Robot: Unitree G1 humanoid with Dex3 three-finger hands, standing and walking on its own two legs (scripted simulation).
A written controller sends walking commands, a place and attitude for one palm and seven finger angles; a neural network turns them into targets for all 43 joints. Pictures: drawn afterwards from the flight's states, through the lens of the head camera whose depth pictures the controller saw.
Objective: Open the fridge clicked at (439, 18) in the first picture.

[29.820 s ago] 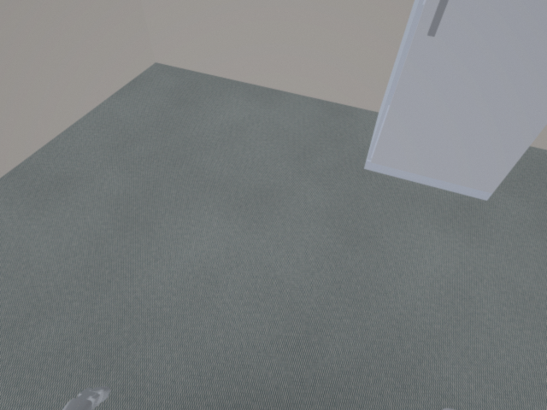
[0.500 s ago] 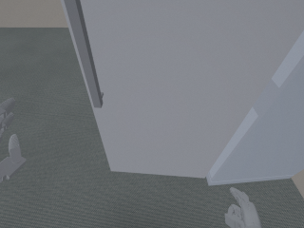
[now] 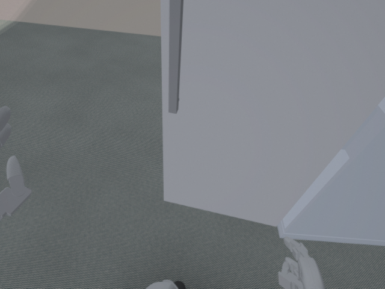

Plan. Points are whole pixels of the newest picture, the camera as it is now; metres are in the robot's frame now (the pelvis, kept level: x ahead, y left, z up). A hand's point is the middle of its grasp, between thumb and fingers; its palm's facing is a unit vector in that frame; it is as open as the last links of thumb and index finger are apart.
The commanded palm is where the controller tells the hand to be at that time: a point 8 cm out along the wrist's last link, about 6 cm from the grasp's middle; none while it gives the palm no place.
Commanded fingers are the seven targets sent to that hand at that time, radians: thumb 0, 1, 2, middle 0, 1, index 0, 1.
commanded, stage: step back with the hand held close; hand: left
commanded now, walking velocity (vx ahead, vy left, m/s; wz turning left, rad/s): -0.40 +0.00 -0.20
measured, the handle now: (178, 26) +0.63 +0.12 +0.25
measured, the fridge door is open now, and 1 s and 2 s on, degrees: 81 81 81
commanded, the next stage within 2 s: stop stepping back and stand still in 0.20 s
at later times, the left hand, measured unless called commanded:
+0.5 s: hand out of the picture +0.06 +0.40 +0.19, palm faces +0.51 -0.83 -0.20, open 7.4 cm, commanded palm +0.03 +0.41 +0.19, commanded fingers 0.00 0.90 0.90 -0.20 -0.30 -0.20 -0.30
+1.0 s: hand out of the picture -0.04 +0.52 +0.18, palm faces +0.53 -0.82 -0.23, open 7.4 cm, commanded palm -0.11 +0.53 +0.19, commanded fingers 0.00 0.90 0.90 -0.20 -0.30 -0.20 -0.30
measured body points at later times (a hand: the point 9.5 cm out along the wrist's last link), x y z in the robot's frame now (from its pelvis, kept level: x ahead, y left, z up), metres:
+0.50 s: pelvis -0.13 +0.12 -0.03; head -0.16 +0.19 +0.41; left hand +0.03 +0.44 +0.20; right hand +0.03 -0.11 -0.08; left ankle -0.06 +0.21 -0.74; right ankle -0.22 -0.06 -0.72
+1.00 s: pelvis -0.27 +0.24 -0.03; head -0.32 +0.28 +0.42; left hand -0.07 +0.56 +0.19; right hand -0.15 -0.03 -0.09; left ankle -0.24 +0.40 -0.73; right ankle -0.30 +0.12 -0.73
